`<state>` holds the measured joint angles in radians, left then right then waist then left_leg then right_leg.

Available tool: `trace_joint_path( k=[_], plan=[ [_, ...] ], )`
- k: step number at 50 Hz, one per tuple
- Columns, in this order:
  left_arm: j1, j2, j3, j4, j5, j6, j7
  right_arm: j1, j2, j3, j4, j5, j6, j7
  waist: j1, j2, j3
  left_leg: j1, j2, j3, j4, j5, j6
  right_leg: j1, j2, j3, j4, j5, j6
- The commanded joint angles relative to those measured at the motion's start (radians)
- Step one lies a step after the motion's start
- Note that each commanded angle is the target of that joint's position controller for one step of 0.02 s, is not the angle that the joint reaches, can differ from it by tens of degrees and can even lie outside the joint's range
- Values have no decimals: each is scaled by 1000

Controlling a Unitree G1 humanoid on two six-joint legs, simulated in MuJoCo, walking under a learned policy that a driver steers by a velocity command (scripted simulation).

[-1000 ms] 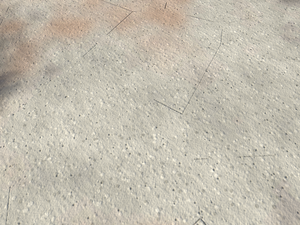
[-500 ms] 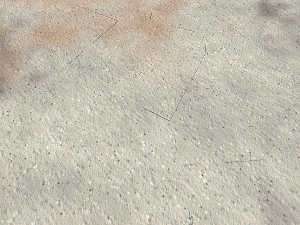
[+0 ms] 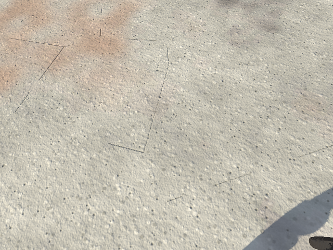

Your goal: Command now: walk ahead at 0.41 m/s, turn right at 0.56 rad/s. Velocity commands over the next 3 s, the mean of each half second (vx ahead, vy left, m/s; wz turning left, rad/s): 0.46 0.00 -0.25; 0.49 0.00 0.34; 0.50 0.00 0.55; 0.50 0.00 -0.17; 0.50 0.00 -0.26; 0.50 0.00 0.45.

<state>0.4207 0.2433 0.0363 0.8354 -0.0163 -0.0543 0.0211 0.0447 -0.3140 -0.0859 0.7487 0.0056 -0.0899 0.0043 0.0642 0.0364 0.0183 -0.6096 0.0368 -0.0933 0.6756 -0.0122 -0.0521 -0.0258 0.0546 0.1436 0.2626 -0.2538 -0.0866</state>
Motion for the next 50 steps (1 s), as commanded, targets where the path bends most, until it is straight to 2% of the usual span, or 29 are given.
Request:
trace_joint_path(
  k=[1,4,7,8,9,10,11,12,13,14,15,16,17,20,23,25,28,32,33,34,35,36,37,38,39,40,41,44,50],
  plan=[
    [49,191,52,-39,-6,-3,12,-202,-32,5,-121,7,-28,15,35,-151,70,-68,-36,33,-106,51,-15,-21,-204,195,-71,133,-109],
    [74,181,51,-27,-8,2,15,-235,-32,15,-138,8,-45,33,48,-152,75,-24,-40,51,-172,72,4,5,-227,198,-37,206,-106],
    [62,189,56,-23,-5,10,17,-178,-65,6,-131,11,-53,37,10,-194,66,80,-49,71,-200,11,48,39,-258,202,10,387,-83],
    [50,198,59,-29,-2,13,17,-123,-90,-5,-120,9,-55,32,-21,-211,32,158,-71,94,-209,-34,73,56,-249,190,74,571,-71],
    [39,194,57,-34,2,16,15,-12,-122,-22,-91,7,-55,23,-77,-208,-48,309,-90,119,-237,-24,108,59,-211,155,201,756,-51],
    [14,178,47,-53,13,17,11,150,-154,-33,-63,-1,-53,15,-158,-194,-183,573,-15,53,-202,-14,166,-45,-172,131,400,743,-24],
    [93,97,23,-69,26,11,6,322,-228,-50,-37,-20,-48,10,-167,9,-372,968,214,-289,-174,-111,290,-345,-53,82,743,375,31],
    [188,54,8,-54,-6,-2,3,372,-199,-43,12,-11,-43,28,-126,265,-428,1082,369,-685,-343,-314,373,-578,49,74,976,-323,63],
    [82,162,30,-60,-27,-12,0,317,-110,-20,5,12,-43,29,-144,148,-249,944,327,-623,-395,-432,326,-671,-19,87,1052,-280,54],
    [-31,190,38,-84,-29,-18,-2,240,-81,-11,-2,14,-36,24,-138,57,-106,779,288,-456,-414,-380,295,-683,-66,41,1029,-185,48],
    [-95,177,36,-99,-14,-25,-2,195,-71,-4,-3,4,-30,22,-115,-5,-34,644,247,-352,-442,-258,284,-657,-103,5,984,-122,47],
    [-113,166,40,-103,-2,-28,-6,175,-52,4,-3,-9,-29,22,-90,-1,-6,568,210,-280,-468,-170,278,-628,-135,-11,938,-81,48],
    [-95,147,38,-102,-2,-26,-11,171,-45,8,2,-17,-31,20,-66,31,-14,526,190,-239,-493,-129,278,-589,-156,-18,911,-59,49],
    [-111,95,23,-114,5,-16,-16,185,-61,7,25,0,-40,18,-50,46,7,460,179,-149,-551,-45,303,-599,-184,-56,801,-31,73],
    [-226,82,9,-159,19,-25,-21,208,-99,0,40,8,-34,11,-77,25,36,444,153,-63,-577,27,295,-620,-188,-88,596,126,96],
    [-315,67,0,-183,17,-36,-29,241,-109,0,52,16,-25,6,-108,17,47,420,116,-9,-570,60,267,-557,-158,-117,436,251,98],
    [-409,79,2,-219,6,-46,-42,328,-132,-2,83,27,-10,2,-137,17,49,458,139,-37,-534,58,253,-500,-115,-119,318,330,103],
    [-387,142,27,-228,3,-59,-50,340,-157,-9,93,27,16,-8,-81,41,17,565,189,-101,-411,120,209,-402,-89,-101,228,224,67],
    [-297,169,43,-205,4,-61,-46,328,-154,-6,90,23,21,-9,-26,39,-35,550,158,-79,-304,224,187,-266,-73,-120,197,204,44],
    [-154,217,66,-173,11,-60,-37,328,-122,7,80,9,20,-9,43,26,-142,466,101,-47,-110,208,154,-38,-115,-97,218,213,8],
    [20,300,85,-159,25,-52,-24,338,-40,36,42,-23,19,-9,93,-129,-322,276,8,13,223,-115,112,246,-333,124,255,218,-49],
    [24,331,88,-141,34,-42,-35,492,37,55,33,20,3,-6,7,-418,-439,-19,-90,1,495,-593,80,438,-505,559,103,-18,-185],
    [-18,212,62,-155,26,-41,-37,429,-88,27,54,45,3,-9,37,-257,-313,-110,-30,-58,595,-555,78,343,-461,521,52,-128,-149],
    [-76,166,48,-156,17,-43,-35,338,-122,13,32,50,5,-9,34,-190,-179,-144,7,-36,596,-456,82,220,-428,347,42,-82,-114],
    [-136,147,40,-155,21,-46,-37,300,-105,13,28,39,10,-13,4,-121,-119,-104,46,-21,569,-379,74,100,-385,242,16,30,-99],
    [-178,124,36,-150,24,-48,-39,282,-92,8,23,26,18,-13,-21,-123,-68,-77,70,-20,522,-331,69,15,-350,154,-17,103,-94],
    [-201,119,36,-144,32,-54,-38,296,-72,8,22,28,30,-9,-47,-147,-52,-24,91,-21,505,-295,64,-46,-332,88,-51,144,-89],
    [-221,130,48,-120,27,-73,-34,271,-30,12,-3,25,58,-5,-71,-119,-8,-31,105,-11,461,-238,50,-107,-331,-32,-116,252,-110],
    [-196,186,68,-81,24,-61,-16,115,-7,26,-68,17,52,26,-33,-78,44,-45,93,41,134,22,47,-68,-305,-235,-147,319,-92]
  ],
)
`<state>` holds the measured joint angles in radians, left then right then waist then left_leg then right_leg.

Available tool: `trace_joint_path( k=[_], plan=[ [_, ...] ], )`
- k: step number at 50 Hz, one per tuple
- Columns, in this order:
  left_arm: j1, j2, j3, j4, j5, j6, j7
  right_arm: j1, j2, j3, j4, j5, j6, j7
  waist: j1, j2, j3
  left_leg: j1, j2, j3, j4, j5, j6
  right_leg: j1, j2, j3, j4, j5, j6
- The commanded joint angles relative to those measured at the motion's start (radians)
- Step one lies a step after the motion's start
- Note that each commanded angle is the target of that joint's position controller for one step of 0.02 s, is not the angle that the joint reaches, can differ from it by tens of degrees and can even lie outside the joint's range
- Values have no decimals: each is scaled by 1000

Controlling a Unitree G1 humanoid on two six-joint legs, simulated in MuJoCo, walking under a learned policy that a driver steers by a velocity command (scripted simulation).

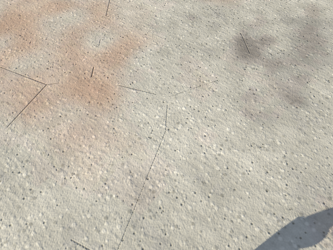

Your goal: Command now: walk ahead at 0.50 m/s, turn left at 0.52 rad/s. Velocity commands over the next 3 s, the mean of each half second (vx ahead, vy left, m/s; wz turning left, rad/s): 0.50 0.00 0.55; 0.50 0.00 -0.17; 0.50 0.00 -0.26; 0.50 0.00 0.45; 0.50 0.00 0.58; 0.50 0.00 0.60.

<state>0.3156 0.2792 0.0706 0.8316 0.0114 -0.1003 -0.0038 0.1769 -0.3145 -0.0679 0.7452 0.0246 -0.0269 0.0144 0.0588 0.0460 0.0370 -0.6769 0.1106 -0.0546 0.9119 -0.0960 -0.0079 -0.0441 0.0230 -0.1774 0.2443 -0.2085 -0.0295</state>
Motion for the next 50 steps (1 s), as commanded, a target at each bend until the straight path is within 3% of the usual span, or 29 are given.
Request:
trace_joint_path(
  k=[1,5,7,8,9,10,11,12,13,14,15,16,17,20,22,25,28,31,34,36,37,38,39,40,41,42,43,46,50],
  plan=[
    [-75,160,37,-70,-7,-11,11,-55,-3,11,-80,-3,-12,23,-13,-80,36,27,12,24,-146,122,9,-35,-279,66,-128,276,-146],
    [-21,191,51,-40,-29,15,13,-154,-19,9,-138,-2,-10,42,10,-80,63,4,-8,71,-249,58,50,91,-315,19,-78,340,-121],
    [-27,215,58,-38,-37,30,16,-147,-42,-2,-156,-3,-6,48,-17,-102,36,61,-52,117,-270,-33,85,139,-321,-11,16,573,-100],
    [-33,231,62,-41,-41,38,19,-106,-62,-14,-155,-4,-2,47,-47,-122,-4,136,-91,149,-267,-86,107,150,-317,-25,105,744,-88],
    [-45,238,64,-45,-45,48,22,-1,-95,-35,-133,-1,2,44,-111,-124,-65,274,-137,175,-288,-103,134,130,-299,-47,261,859,-70],
    [-49,219,54,-51,-45,51,25,167,-153,-70,-88,3,7,31,-198,-100,-154,527,-180,167,-344,-50,172,21,-257,-71,486,810,-34],
    [-11,139,25,-75,-4,43,25,282,-250,-99,-63,9,18,7,-209,83,-233,816,1,-122,-355,2,239,-264,-193,-68,819,258,17],
    [35,50,-6,-135,0,11,16,209,-317,-97,-107,3,2,11,-101,241,-358,1049,213,-741,-545,-248,447,-637,29,119,1130,-407,69],
    [-78,157,12,-147,-38,-23,2,218,-226,-72,-118,-1,-15,23,-180,84,-363,1041,228,-761,-642,-309,415,-744,-20,284,1176,-363,49],
    [-134,166,13,-171,-62,-39,-3,193,-177,-58,-108,-6,-30,23,-167,56,-228,937,196,-612,-640,-259,373,-791,-60,268,1127,-274,25],
    [-134,152,10,-160,-44,-45,4,135,-148,-48,-110,-5,-37,24,-117,-35,-140,784,147,-487,-633,-137,333,-742,-107,267,1033,-196,20],
    [-129,161,17,-150,-15,-41,12,77,-114,-39,-120,-9,-40,20,-81,-34,-109,672,109,-399,-635,-21,309,-669,-136,269,945,-148,26],
    [-111,164,21,-145,-7,-29,10,47,-100,-31,-137,-19,-39,15,-54,-15,-94,599,82,-354,-656,54,303,-608,-149,272,913,-115,32],
    [-114,126,15,-153,6,-1,9,61,-122,-38,-128,-15,-45,-1,-42,-18,-79,501,52,-270,-685,215,314,-565,-136,244,798,-50,76],
    [-178,103,5,-172,6,5,10,88,-136,-41,-112,-12,-43,-15,-60,-14,-54,482,26,-217,-692,226,294,-588,-121,232,668,66,100],
    [-271,68,-12,-186,-1,-1,-3,126,-123,-34,-85,-9,-38,-25,-108,23,-40,462,-21,-148,-686,148,237,-520,-90,215,436,280,102],
    [-339,71,-17,-198,-19,-12,-22,177,-130,-29,-51,-11,-42,-23,-150,39,-11,505,20,-155,-694,60,227,-499,-81,203,333,380,78],
    [-385,92,-14,-223,-23,-18,-37,216,-137,-30,-17,-14,-38,-21,-165,37,18,659,91,-179,-653,125,222,-593,-80,203,285,281,25],
    [-339,108,-9,-225,-28,-18,-49,207,-152,-35,1,-15,-27,-26,-130,50,7,758,120,-151,-580,352,192,-566,-55,182,263,137,-33],
    [-147,155,20,-174,-23,-15,-45,166,-154,-31,-8,-21,-18,-32,-23,37,-126,739,60,-65,-351,692,154,-287,14,128,234,153,-87],
    [6,201,34,-148,-18,-12,-41,161,-131,-18,-29,-34,-17,-39,40,-19,-248,588,22,-25,-116,566,121,-17,-86,267,265,221,-144],
    [89,295,59,-141,-15,-7,-41,271,-56,5,-55,-40,-37,-32,0,-253,-366,192,-149,38,274,33,28,344,-309,730,221,106,-318],
    [116,218,41,-124,-39,-3,-46,239,-75,10,-56,-36,-59,-23,24,-278,-379,-7,-191,-58,383,-437,17,428,-354,975,72,-85,-341],
    [57,172,27,-138,-39,3,-39,141,-129,-2,-81,-3,-77,-9,33,-199,-227,-98,-127,-90,418,-380,29,323,-335,869,46,-175,-293],
    [4,159,22,-156,-26,11,-34,68,-125,2,-98,0,-90,-4,22,-105,-134,-92,-88,-69,373,-310,38,184,-295,760,28,-131,-265],
    [-33,144,16,-163,-20,16,-32,34,-117,0,-106,-19,-96,-4,-6,-47,-60,-71,-60,-55,287,-265,33,59,-258,684,6,-36,-253],
    [-53,129,9,-172,-13,15,-29,43,-115,-5,-107,-36,-95,-7,-37,-58,-49,-12,-35,-54,216,-226,25,-12,-225,631,-12,61,-243],
    [-63,142,13,-178,-19,17,-15,74,-82,0,-105,-46,-78,-14,-70,-113,-56,53,-33,-23,101,-193,-23,-112,-180,542,-37,235,-255],
    [-11,179,27,-154,-32,26,8,-68,-41,15,-140,-44,-74,-20,-28,-112,-31,95,-68,-6,-174,38,-64,-191,-120,453,-35,265,-214]
  ],
)
Over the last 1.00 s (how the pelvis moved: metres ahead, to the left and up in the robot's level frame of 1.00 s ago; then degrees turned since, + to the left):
0.56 -0.04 -0.01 7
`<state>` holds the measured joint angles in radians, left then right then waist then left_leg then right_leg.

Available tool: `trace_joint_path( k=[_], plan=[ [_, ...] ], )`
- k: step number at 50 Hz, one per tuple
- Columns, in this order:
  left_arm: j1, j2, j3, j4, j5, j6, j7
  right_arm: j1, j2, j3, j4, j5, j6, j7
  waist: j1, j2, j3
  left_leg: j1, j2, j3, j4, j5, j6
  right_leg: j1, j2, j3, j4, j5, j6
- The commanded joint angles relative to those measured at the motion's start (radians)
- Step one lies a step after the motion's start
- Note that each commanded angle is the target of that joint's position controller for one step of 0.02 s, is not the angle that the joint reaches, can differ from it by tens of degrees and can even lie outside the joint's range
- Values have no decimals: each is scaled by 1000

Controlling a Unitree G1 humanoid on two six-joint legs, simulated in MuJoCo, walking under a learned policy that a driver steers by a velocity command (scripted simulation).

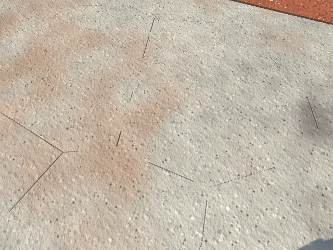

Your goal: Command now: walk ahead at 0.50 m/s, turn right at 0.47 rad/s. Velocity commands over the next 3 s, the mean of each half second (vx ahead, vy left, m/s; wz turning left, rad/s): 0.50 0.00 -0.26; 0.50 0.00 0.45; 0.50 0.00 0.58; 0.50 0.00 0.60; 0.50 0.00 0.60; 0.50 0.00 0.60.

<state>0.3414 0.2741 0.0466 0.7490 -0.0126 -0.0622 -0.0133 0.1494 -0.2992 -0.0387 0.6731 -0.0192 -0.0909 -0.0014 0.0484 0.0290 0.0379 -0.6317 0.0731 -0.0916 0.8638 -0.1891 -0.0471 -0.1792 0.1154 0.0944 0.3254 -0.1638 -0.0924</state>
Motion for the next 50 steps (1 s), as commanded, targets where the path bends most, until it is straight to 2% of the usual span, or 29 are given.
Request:
trace_joint_path(
  k=[1,4,6,8,9,10,11,12,13,14,15,16,17,19,23,25,28,30,32,33,34,35,36,37,39,41,43,47,50],
  plan=[
    [-21,186,52,-64,-10,-7,22,-76,-48,-11,-74,2,-13,-1,-3,-101,-33,81,-46,33,-193,191,-28,-67,-198,172,-107,204,-136],
    [37,187,54,-43,-17,7,30,-163,-53,-12,-92,18,-24,11,29,-109,-35,144,-83,27,-309,273,-25,-49,-207,214,-72,152,-115],
    [55,178,54,-37,-20,17,34,-184,-73,-20,-99,24,-32,17,26,-117,-37,156,-90,3,-368,238,-11,15,-227,274,-24,117,-103],
    [43,180,58,-39,-17,24,37,-164,-97,-33,-95,28,-40,20,3,-141,-38,194,-89,-9,-399,162,15,63,-250,331,29,125,-88],
    [29,177,59,-43,-15,28,37,-119,-110,-41,-84,29,-44,19,-25,-155,-49,257,-87,1,-422,137,36,64,-248,342,66,152,-77],
    [13,155,51,-52,-12,29,34,-33,-132,-55,-64,24,-48,12,-73,-149,-95,395,-73,10,-463,147,68,40,-208,320,150,197,-51],
    [0,104,32,-71,0,24,28,102,-175,-70,-51,7,-50,3,-138,-92,-222,637,55,-93,-427,118,130,-55,-158,259,373,136,-19],
    [134,31,8,-84,-12,14,29,226,-256,-91,-18,-8,-37,1,-114,158,-377,991,271,-468,-448,-34,288,-365,-17,105,693,-187,54],
    [173,77,8,-70,-22,7,30,266,-202,-83,15,19,-30,14,-113,258,-362,1000,335,-714,-541,-240,335,-528,-47,91,863,-422,70],
    [92,146,25,-66,-23,5,28,222,-134,-64,11,28,-28,17,-128,142,-210,879,285,-621,-570,-301,303,-583,-86,107,928,-352,74],
    [1,153,26,-85,-12,3,27,174,-109,-54,6,22,-21,18,-123,64,-118,763,236,-491,-579,-230,279,-582,-118,63,927,-286,76],
    [-62,144,25,-106,4,-5,24,137,-95,-46,10,18,-15,21,-105,38,-46,656,195,-410,-603,-113,281,-580,-147,30,872,-238,77],
    [-80,135,27,-113,14,-11,20,118,-83,-39,10,13,-13,21,-82,49,-26,587,163,-356,-623,-12,278,-541,-177,18,813,-199,78],
    [-75,99,19,-117,15,-18,13,110,-81,-37,13,20,-10,22,-57,81,-35,525,121,-297,-646,122,285,-473,-185,-12,705,-191,90],
    [-190,46,-10,-148,23,-32,3,128,-154,-59,33,42,2,7,-75,72,-35,419,84,-195,-669,190,286,-346,-160,-58,405,-52,119],
    [-248,60,-8,-156,13,-38,-4,163,-169,-64,47,44,12,2,-95,70,-37,389,77,-183,-665,187,269,-270,-130,-61,307,83,130],
    [-303,90,2,-176,3,-46,-9,217,-167,-63,66,52,24,-2,-102,66,-36,405,89,-226,-625,106,241,-200,-115,-36,214,132,124],
    [-283,110,14,-174,0,-51,-6,220,-165,-63,68,52,31,-5,-71,70,-42,400,88,-256,-575,52,211,-107,-117,-34,157,125,103],
    [-158,149,38,-147,9,-52,7,217,-113,-47,62,42,32,-6,2,60,-94,329,18,-229,-425,36,160,108,-162,-20,115,77,60],
    [-7,211,55,-132,23,-50,18,209,-46,-24,40,26,28,-4,67,-65,-213,210,-53,-142,-138,-112,116,322,-340,149,107,19,-1],
    [57,285,76,-104,27,-28,15,307,-5,-9,4,51,15,-6,30,-355,-309,-58,-132,-21,138,-402,77,502,-544,527,10,-222,-138],
    [45,211,63,-98,15,-26,9,290,-99,-31,21,66,16,-11,40,-266,-221,-168,-69,-45,290,-379,64,439,-535,606,-44,-410,-147],
    [10,157,48,-100,9,-27,9,222,-136,-45,17,64,22,-10,44,-195,-119,-198,-41,-48,338,-293,63,352,-494,478,-53,-362,-115],
    [-44,126,37,-102,15,-28,7,203,-125,-46,23,55,29,-10,17,-147,-78,-166,-15,-34,337,-222,55,268,-448,365,-70,-239,-95],
    [-109,88,27,-91,26,-32,5,175,-93,-47,13,48,43,-4,-24,-157,-17,-112,28,-27,291,-142,45,141,-393,202,-117,-53,-83],
    [-122,93,35,-76,24,-42,6,151,-56,-41,-2,47,55,3,-36,-150,-6,-85,40,-7,260,-88,35,91,-377,101,-156,68,-89],
    [-116,114,45,-57,20,-49,9,113,-41,-36,-25,40,60,7,-38,-120,0,-98,46,-5,189,-29,23,88,-383,29,-176,159,-102],
    [-105,155,58,-26,15,-43,16,11,-21,-22,-59,40,53,32,-11,-93,13,-44,38,36,-45,164,34,96,-363,-118,-187,232,-83],
    [-69,186,68,0,2,-34,19,-79,-26,-19,-96,42,53,50,13,-82,36,-10,25,75,-160,200,60,132,-379,-178,-184,230,-62]
  ],
)
Over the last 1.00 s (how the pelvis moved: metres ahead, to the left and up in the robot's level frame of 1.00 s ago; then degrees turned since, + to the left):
0.57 0.09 0.00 8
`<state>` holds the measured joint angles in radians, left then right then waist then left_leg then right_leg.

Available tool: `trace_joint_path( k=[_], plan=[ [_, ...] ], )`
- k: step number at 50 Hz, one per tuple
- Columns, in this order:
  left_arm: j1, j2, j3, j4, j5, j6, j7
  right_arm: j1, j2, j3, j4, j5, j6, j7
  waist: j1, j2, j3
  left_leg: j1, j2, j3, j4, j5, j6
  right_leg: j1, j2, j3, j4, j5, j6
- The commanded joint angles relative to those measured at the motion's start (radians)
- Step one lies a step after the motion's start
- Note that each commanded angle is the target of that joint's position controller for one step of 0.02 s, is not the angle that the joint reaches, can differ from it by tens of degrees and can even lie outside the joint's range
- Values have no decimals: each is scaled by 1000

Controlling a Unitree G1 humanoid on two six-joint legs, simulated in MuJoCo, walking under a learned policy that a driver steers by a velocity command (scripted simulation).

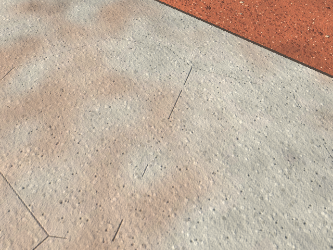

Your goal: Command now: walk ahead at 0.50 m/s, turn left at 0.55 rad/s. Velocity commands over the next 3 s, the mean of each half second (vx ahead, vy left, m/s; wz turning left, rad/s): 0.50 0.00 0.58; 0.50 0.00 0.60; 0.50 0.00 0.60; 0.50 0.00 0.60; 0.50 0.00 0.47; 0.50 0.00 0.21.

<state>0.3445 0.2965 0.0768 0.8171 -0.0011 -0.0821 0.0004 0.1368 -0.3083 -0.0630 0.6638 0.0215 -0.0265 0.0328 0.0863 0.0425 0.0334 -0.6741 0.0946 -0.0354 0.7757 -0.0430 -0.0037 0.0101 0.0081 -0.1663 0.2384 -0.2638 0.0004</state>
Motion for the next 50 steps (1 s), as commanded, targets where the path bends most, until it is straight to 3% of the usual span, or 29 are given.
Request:
trace_joint_path(
  k=[1,3,5,6,7,8,9,10,11,12,13,14,17,23,25,28,30,31,32,33,34,35,36,37,40,42,46,50],
  plan=[
    [-61,173,41,-60,-16,-10,5,-90,-24,4,-100,3,-10,20,-22,-94,48,33,0,26,-96,38,29,-30,-282,70,-87,340,-146],
    [-47,193,49,-46,-26,2,5,-114,-42,-4,-123,0,-7,27,-30,-97,48,52,-23,57,-133,-37,60,29,-298,40,-33,456,-128],
    [-47,226,58,-44,-33,17,11,-53,-83,-25,-123,-6,0,27,-82,-125,-18,191,-93,119,-146,-137,103,57,-290,-3,131,785,-104],
    [-57,226,56,-47,-36,25,14,78,-121,-50,-92,-4,4,22,-161,-112,-90,375,-140,144,-194,-112,135,16,-263,-38,314,879,-80],
    [-37,196,42,-54,-24,24,20,253,-187,-85,-44,1,13,6,-239,-68,-181,665,-144,85,-212,-84,174,-158,-224,-50,567,759,-42],
    [43,66,-1,-110,25,11,10,280,-312,-108,-39,11,14,-12,-161,211,-254,1012,127,-414,-259,-177,328,-606,-74,-38,957,-72,27],
    [4,85,-12,-127,10,-25,0,294,-283,-89,-83,7,-3,-6,-186,166,-439,1100,246,-821,-438,-363,428,-745,21,215,1123,-359,29],
    [-112,163,10,-154,-34,-42,-9,271,-211,-66,-68,-3,-19,2,-215,67,-313,1027,219,-695,-482,-348,362,-839,-33,261,1138,-268,11],
    [-142,153,4,-166,-37,-54,-8,227,-187,-58,-62,-4,-28,2,-183,42,-197,884,179,-564,-486,-279,328,-837,-71,246,1064,-176,-5],
    [-139,146,5,-151,-12,-56,1,157,-159,-49,-70,-5,-30,-1,-137,-15,-134,744,137,-465,-485,-176,298,-779,-107,246,983,-110,-1],
    [-121,153,11,-144,4,-49,6,107,-133,-39,-84,-14,-31,-3,-97,2,-104,635,102,-394,-501,-69,283,-702,-130,252,921,-66,4],
    [-108,153,14,-141,8,-37,4,82,-125,-36,-94,-22,-31,-6,-74,24,-97,567,84,-369,-524,-17,284,-649,-135,253,897,-39,13],
    [-121,113,6,-141,20,-12,6,94,-135,-40,-75,-16,-39,-21,-65,11,-76,465,53,-289,-553,98,297,-617,-117,228,792,35,55],
    [-348,64,-17,-197,8,-21,-8,183,-156,-46,-20,-2,-28,-49,-145,34,-18,424,-5,-246,-541,-34,229,-562,-43,228,388,345,76],
    [-395,74,-15,-212,-2,-30,-19,216,-161,-48,-1,3,-24,-51,-162,37,-9,442,13,-286,-518,-70,224,-531,-26,239,327,363,68],
    [-395,106,-3,-218,-6,-41,-30,232,-149,-47,14,6,-14,-55,-149,57,-13,523,41,-370,-435,-81,208,-495,-14,265,259,283,41],
    [-327,125,10,-204,-8,-48,-28,217,-145,-49,13,3,-7,-56,-110,90,-26,541,42,-408,-370,-36,188,-403,-9,250,232,198,8],
    [-240,142,23,-182,-3,-51,-21,208,-119,-40,9,1,-5,-54,-64,83,-69,523,2,-389,-290,4,163,-271,-12,234,190,205,-19],
    [-113,183,37,-169,14,-55,-13,206,-63,-19,-5,-8,-8,-49,-5,20,-191,437,-54,-326,-65,-47,128,-34,-132,333,215,179,-77],
    [10,270,60,-145,30,-45,-9,323,-5,0,-28,12,-16,-50,-24,-244,-346,103,-201,-171,275,-373,46,334,-364,727,166,-10,-231],
    [28,214,50,-131,2,-36,-19,341,-72,-5,-29,19,-20,-53,-25,-329,-335,-74,-154,-156,452,-553,27,353,-440,971,76,-255,-263],
    [-20,141,29,-144,-4,-30,-16,257,-147,-26,-23,19,-16,-52,-5,-213,-193,-123,-105,-162,516,-466,18,232,-400,847,49,-307,-220],
    [-69,115,20,-150,4,-22,-12,189,-154,-30,-34,9,-10,-53,-12,-144,-110,-106,-71,-121,514,-392,12,114,-357,700,41,-202,-185],
    [-106,94,12,-143,8,-17,-11,150,-141,-32,-45,-1,-9,-50,-29,-123,-45,-85,-44,-111,470,-339,8,9,-315,593,16,-83,-175],
    [-133,73,6,-122,9,-26,-7,154,-79,-28,-49,9,5,-38,-66,-167,-12,-1,4,-79,393,-270,6,-116,-254,399,-52,85,-165],
    [-124,97,15,-104,5,-34,-6,123,-55,-22,-67,4,12,-35,-67,-145,0,-28,16,-71,337,-226,-3,-122,-264,330,-82,163,-185],
    [-119,132,25,-78,5,-28,-4,53,-40,-14,-86,2,4,-20,-53,-113,4,-42,20,-50,147,-44,-9,-77,-257,187,-96,303,-181],
    [-72,163,30,-48,-5,-12,3,-78,-18,-2,-120,2,-7,7,-5,-97,40,12,-1,23,-51,71,11,-42,-254,76,-93,337,-154]
  ],
)
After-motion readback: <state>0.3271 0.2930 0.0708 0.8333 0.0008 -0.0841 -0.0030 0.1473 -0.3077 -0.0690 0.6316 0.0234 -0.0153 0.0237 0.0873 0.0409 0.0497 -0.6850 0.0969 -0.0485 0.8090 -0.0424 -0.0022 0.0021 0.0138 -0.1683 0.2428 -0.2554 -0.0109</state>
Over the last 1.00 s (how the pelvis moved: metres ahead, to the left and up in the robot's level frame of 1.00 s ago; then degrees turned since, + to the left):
0.51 -0.01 -0.01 9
